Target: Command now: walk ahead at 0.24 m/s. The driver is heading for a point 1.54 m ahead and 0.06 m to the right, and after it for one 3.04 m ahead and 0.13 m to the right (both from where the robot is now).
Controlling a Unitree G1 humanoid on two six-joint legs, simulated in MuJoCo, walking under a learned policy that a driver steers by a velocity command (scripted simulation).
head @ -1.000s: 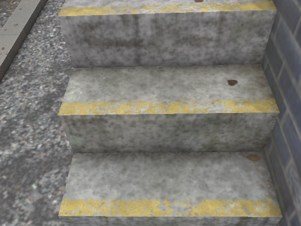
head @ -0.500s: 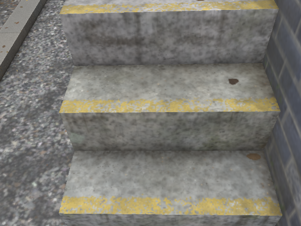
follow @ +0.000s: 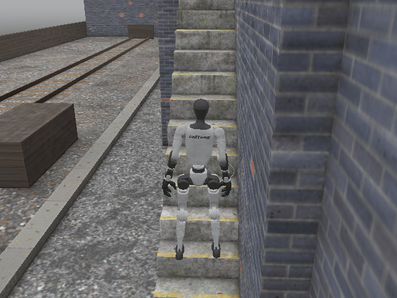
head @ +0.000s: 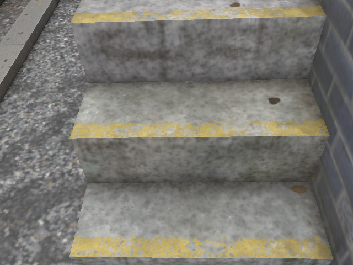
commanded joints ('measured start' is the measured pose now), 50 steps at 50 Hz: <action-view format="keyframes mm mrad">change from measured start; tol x4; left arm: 1 13 119 19 -46 -4 -7 12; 50 -52 138 -26 -103 -17 -69 -24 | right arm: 1 21 -50 -5 -53 3 -25 -2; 14 19 -85 -1 -106 -1 -47 7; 34 -97 -82 23 -170 -18 -8 -1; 50 -69 -81 20 -149 -17 -20 6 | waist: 1 -3 -56 112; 14 8 4 -31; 50 5 -28 12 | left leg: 1 -136 19 -11 -37 -61 47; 6 -132 7 -1 -17 14 54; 13 3 9 0 31 432 59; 20 90 26 -2 47 634 62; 29 54 28 1 25 477 60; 38 -2 22 6 12 226 63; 50 15 25 7 11 296 59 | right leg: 1 -24 -68 103 -100 -219 -112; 5 -18 -63 87 -74 -147 -136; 12 75 -34 22 26 324 -128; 19 34 -36 -11 47 457 -113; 29 30 -49 -17 20 352 -102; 40 16 -61 25 -26 112 -121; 50 37 -56 21 -5 221 -121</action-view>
